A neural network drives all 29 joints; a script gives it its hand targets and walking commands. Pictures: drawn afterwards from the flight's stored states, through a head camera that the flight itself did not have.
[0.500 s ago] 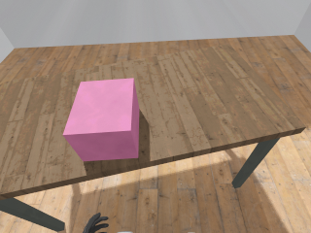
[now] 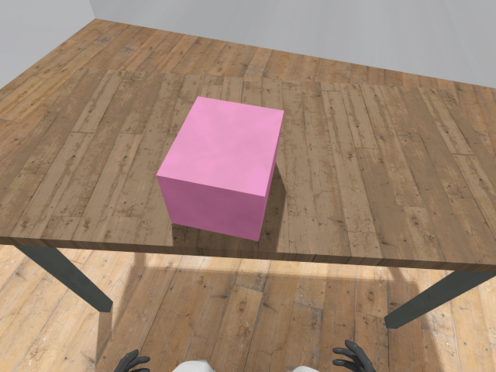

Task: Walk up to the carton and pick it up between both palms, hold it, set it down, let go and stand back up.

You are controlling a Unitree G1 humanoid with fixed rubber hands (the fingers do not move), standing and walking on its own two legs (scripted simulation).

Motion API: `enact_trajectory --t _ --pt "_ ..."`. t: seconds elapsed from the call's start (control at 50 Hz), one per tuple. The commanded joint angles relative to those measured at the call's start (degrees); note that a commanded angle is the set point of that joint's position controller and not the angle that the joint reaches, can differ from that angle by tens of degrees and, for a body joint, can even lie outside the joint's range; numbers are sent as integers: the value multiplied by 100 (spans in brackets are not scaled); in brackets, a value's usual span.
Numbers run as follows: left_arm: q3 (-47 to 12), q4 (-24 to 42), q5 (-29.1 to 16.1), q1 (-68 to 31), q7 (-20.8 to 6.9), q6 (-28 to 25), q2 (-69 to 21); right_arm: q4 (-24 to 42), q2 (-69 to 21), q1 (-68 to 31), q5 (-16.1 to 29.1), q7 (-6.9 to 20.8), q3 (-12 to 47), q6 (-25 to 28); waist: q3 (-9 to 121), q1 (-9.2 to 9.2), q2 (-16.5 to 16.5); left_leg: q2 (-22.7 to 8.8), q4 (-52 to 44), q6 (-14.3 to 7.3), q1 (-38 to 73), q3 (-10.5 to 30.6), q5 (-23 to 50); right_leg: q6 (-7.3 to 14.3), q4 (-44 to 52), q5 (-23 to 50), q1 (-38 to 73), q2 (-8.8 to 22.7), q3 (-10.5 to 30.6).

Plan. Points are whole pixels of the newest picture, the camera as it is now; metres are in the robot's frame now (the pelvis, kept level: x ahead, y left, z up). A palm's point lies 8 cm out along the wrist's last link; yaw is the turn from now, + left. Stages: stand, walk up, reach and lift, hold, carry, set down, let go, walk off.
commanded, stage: walk up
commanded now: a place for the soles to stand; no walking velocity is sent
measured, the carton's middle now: (227, 167) +0.49 +0.06 +0.00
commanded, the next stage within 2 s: none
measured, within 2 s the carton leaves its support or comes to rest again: neither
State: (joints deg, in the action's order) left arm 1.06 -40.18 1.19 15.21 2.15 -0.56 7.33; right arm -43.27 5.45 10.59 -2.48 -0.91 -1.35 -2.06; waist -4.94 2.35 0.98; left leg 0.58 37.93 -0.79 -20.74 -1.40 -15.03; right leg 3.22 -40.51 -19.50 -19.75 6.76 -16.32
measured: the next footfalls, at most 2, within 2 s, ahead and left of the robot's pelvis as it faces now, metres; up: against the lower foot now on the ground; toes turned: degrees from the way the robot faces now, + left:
none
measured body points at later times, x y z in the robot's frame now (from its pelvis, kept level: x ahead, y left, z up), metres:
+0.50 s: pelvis +0.01 +0.03 +0.02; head +0.01 +0.02 +0.47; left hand +0.10 +0.23 -0.11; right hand +0.08 -0.19 -0.12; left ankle +0.04 +0.11 -0.72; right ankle +0.03 -0.08 -0.72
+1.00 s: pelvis +0.02 +0.05 +0.02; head +0.03 +0.06 +0.47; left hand +0.11 +0.26 -0.12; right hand +0.08 -0.17 -0.12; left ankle +0.04 +0.11 -0.72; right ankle +0.03 -0.08 -0.72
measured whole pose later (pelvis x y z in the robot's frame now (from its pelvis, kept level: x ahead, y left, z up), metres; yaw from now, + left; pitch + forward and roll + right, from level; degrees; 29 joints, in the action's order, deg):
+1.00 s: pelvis +0.02 +0.05 +0.02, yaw -4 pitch -1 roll -1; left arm 0.5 -49.2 0.9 16.1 1.1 -1.0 6.9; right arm -47.9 7.7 16.3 -0.3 -0.5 -2.1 1.1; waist -1.8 0.4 -0.5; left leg 2.5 26.3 -5.1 -11.7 -6.7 -13.7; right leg -1.4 -26.6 -12.5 -12.6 3.1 -4.5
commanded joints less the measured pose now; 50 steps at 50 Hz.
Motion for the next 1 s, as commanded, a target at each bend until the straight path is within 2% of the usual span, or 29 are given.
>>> enact_trajectory --t 0.0,0.02,0.04,0.06,0.08,0.1,0.12,0.14,0.16,0.18,0.2,0.24,0.3,0.34,0.36,0.38,0.42,0.48,0.52,0.58,0.62,0.64,0.66,0.68,0.78,0.98 --pt "-19 691 -44 -174 -94 21 364 630 996 174 102 -116 -307 316 782 -345 -1103 -1590 -1930 -1292 -25 2244 169 -373 -473 -1512 -11 -124 1110" --pt "-5 575 -14 -120 -105 28 262 633 820 79 100 -99 -239 319 595 -288 -1051 -1421 -1970 -1159 62 1981 -88 -327 -247 -1491 -93 -116 1197" --pt "10 477 -5 -97 -127 26 246 727 763 75 100 -111 -191 323 523 -309 -1058 -1255 -1912 -1014 309 1792 196 -326 -72 -1360 -264 -174 1241" --pt "10 403 7 73 -158 17 213 727 761 43 135 -119 -183 329 640 -242 -1085 -1146 -1720 -930 437 1575 634 -314 260 -923 -135 -230 1275" --pt "20 386 10 167 -161 -14 237 731 784 34 161 -90 -175 339 684 -170 -978 -1152 -1550 -877 321 1491 1081 -294 597 -361 163 -269 1302" --pt "29 333 5 323 -153 -61 246 718 768 -79 173 -59 -163 338 777 -47 -814 -1051 -1373 -766 384 1281 1316 -274 1041 295 428 -201 1351" --pt "44 292 -25 357 -152 -124 312 710 732 -127 198 -24 -145 327 954 -33 -493 -930 -1214 -618 404 1026 1270 -262 1310 844 679 -120 1419" --pt "64 236 -20 270 -150 -164 408 686 661 -145 204 12 -144 319 857 -80 -323 -760 -1115 -457 336 840 892 -232 1490 1116 749 41 1611" --pt "78 218 -21 206 -153 -178 495 695 615 -77 205 35 -127 313 767 -153 -38 -665 -1130 -399 226 767 285 -203 1634 923 675 177 1711" --pt "97 188 -40 103 -162 -171 526 646 533 13 206 57 -104 295 538 -234 -14 -541 -1252 -313 195 693 -318 -166 1765 426 473 272 1829" --pt "129 182 -47 -9 -174 -154 559 564 478 136 208 59 -84 287 330 -302 191 -487 -1343 -251 210 645 -566 -123 1911 -173 224 312 1892" --pt "133 160 -101 -18 -195 -138 497 477 534 194 158 60 -80 299 194 -291 310 -482 -1359 -239 466 630 -495 -97 2144 -552 -90 278 1971" --pt "101 97 -85 102 -216 -171 442 329 629 306 122 94 -96 353 262 -235 287 -520 -1462 -218 426 696 -404 -158 2125 -350 197 209 1921" --pt "120 44 -69 182 -223 -186 404 272 640 329 128 94 -80 392 305 -193 68 -603 -1678 -208 380 762 -424 -153 1991 -99 406 174 1901" --pt "117 22 -64 280 -230 -189 364 255 648 316 134 96 -77 401 285 -141 35 -607 -1747 -235 326 787 -512 -173 1990 -114 420 135 1843" --pt "119 6 -63 258 -230 -187 385 222 643 363 153 96 -68 408 397 -162 93 -636 -1818 -230 290 816 -548 -171 1962 -58 594 89 1813" --pt "95 2 -71 263 -223 -193 341 174 655 360 171 106 -68 425 318 -112 -73 -616 -1844 -213 167 728 -477 -169 1948 118 707 45 1773" --pt "110 -89 -64 319 -218 -202 384 147 622 472 149 123 -71 428 342 -139 74 -604 -1792 -199 400 636 -305 -168 1998 142 536 68 1807" --pt "126 -83 -35 344 -206 -224 357 109 602 554 156 118 -62 442 551 -140 -334 -586 -1830 -200 521 591 -242 -153 1931 424 704 115 1808" --pt "107 -151 -3 316 -184 -222 350 82 638 588 184 98 -84 441 490 -160 -268 -684 -1954 -243 448 688 -237 -174 1828 531 792 59 1748" --pt "90 -205 -19 349 -178 -215 311 75 686 591 179 89 -104 435 295 -139 -360 -689 -1977 -260 394 640 -271 -200 1851 576 649 26 1743" --pt "86 -220 -3 312 -168 -212 344 65 700 638 195 91 -99 429 252 -156 -166 -703 -1975 -265 276 670 -254 -224 1849 581 709 2 1724" --pt "90 -251 -7 302 -168 -209 320 51 701 673 186 95 -99 427 200 -169 -209 -672 -1976 -244 355 639 -183 -221 1853 654 691 33 1743" --pt "79 -207 2 231 -166 -214 428 33 606 711 242 93 -97 436 269 -202 -1 -703 -1929 -244 373 626 182 -198 1841 898 794 45 1746" --pt "51 -331 -26 265 -143 -202 384 -26 721 812 209 68 -140 446 429 -214 -27 -746 -1867 -186 713 572 730 -210 1796 1078 797 46 1710" --pt "-2 -520 -16 208 -82 -149 411 -41 769 826 229 36 -185 427 379 -226 -206 -803 -2016 -74 796 555 1007 -309 1699 1070 801 10 1629"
